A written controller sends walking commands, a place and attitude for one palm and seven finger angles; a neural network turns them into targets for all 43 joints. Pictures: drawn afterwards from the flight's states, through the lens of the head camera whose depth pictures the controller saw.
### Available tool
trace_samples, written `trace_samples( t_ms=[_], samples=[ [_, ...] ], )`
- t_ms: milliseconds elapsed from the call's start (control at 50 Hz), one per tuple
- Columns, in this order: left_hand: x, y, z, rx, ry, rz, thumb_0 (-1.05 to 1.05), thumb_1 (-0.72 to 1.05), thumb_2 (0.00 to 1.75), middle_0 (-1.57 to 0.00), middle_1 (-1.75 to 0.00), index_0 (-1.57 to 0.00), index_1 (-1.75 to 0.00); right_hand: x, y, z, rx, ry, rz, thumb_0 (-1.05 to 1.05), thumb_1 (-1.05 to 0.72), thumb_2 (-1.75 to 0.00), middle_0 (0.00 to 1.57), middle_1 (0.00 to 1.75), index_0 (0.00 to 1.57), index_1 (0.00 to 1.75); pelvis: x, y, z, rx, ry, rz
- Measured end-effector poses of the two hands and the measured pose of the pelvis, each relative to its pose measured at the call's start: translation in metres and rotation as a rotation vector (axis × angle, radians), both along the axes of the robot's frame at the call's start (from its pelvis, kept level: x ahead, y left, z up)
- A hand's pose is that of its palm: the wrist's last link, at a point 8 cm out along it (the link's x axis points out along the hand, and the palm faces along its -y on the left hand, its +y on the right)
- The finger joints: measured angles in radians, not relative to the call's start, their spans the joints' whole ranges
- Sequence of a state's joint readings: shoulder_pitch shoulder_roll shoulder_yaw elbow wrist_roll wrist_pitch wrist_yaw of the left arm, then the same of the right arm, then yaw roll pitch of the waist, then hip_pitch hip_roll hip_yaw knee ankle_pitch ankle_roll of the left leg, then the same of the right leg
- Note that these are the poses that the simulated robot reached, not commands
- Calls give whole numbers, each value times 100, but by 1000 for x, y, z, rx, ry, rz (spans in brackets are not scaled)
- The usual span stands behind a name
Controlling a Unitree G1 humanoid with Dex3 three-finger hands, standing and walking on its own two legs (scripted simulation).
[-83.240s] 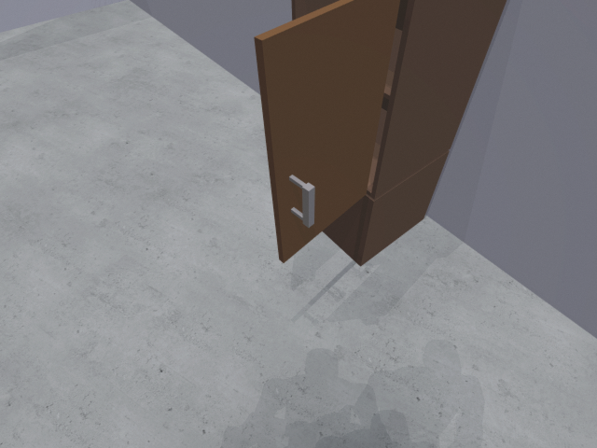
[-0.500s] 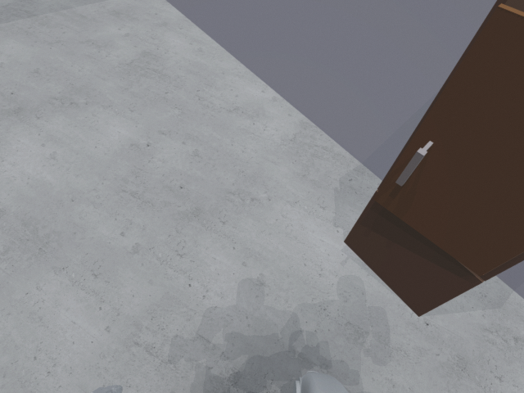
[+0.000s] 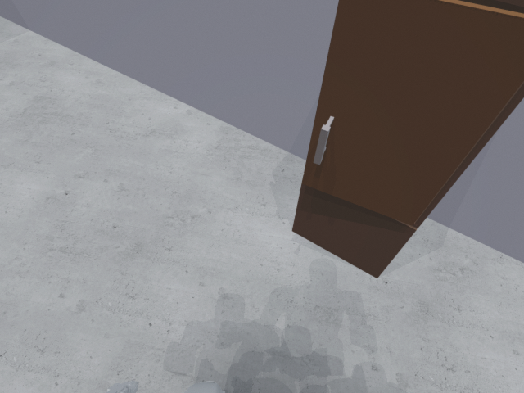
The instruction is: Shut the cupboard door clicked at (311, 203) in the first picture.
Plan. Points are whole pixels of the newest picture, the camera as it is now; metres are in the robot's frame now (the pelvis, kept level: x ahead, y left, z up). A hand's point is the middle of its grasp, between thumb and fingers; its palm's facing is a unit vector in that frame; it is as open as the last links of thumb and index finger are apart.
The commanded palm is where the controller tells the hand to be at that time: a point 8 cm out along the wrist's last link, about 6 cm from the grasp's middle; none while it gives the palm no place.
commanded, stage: turn to face it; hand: left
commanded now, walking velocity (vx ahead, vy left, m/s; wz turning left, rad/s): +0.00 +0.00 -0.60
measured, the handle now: (324, 140) +0.72 -0.12 -0.11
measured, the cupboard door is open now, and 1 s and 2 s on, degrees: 7 7 7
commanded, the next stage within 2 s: take the last steps up to it in 0.56 s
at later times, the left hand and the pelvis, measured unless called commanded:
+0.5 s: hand (174, 384) +0.15 +0.16 -0.15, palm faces -0.26 -0.93 -0.27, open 7.3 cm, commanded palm none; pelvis +0.00 -0.01 +0.00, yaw -15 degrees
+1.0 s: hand (186, 372) +0.17 +0.14 -0.16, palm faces -0.36 -0.92 -0.16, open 7.4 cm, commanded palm none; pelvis +0.05 -0.01 +0.01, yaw -22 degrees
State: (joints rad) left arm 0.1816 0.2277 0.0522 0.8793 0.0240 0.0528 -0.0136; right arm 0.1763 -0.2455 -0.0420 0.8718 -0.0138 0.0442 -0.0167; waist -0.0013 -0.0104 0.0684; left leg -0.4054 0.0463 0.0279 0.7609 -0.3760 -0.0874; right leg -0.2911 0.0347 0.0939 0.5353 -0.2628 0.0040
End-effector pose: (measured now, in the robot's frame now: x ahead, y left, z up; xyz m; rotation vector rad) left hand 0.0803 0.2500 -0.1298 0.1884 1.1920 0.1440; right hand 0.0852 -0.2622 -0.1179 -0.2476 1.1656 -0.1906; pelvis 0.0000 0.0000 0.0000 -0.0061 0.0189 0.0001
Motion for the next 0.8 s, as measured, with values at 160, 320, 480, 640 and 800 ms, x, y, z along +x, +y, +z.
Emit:
trace_samples(
  t_ms=[160, 320, 480, 640, 800],
  samples=[
    [26, 21, -8, -25, 24, -72, 1, 91, 90, -20, -30, -20, -30, -35, 24, 11, -29, 10, -63, 0, -91, -90, 21, 29, 20, 30, 3, 19, 3, -27, -7, -102],
    [60, 3, 7, -4, 10, -182, 1, 91, 90, -19, -30, -20, -30, -90, 22, 2, 14, 90, -198, 0, -90, -90, 21, 29, 20, 30, 0, 13, 8, -33, -6, -191],
    [78, -43, 12, 41, -49, -287, 0, 91, 90, -19, -30, -20, -30, -137, -3, -32, 71, 172, -328, 0, -91, -90, 21, 29, 20, 30, -4, -9, -6, -7, -7, -251],
    [62, -57, 10, 13, 15, -300, 0, 91, 90, -20, -30, -20, -30, -128, -4, -17, 70, 128, -358, 0, -91, -90, 20, 29, 20, 30, 0, -11, 6, 6, -4, -291],
    [61, -40, -19, -42, 82, -289, 1, 91, 90, -20, -30, -21, -30, -108, 17, -8, 24, 71, -350, 0, -91, -90, 20, 29, 20, 30, 16, 3, -3, -14, 5, -330]
  ],
)
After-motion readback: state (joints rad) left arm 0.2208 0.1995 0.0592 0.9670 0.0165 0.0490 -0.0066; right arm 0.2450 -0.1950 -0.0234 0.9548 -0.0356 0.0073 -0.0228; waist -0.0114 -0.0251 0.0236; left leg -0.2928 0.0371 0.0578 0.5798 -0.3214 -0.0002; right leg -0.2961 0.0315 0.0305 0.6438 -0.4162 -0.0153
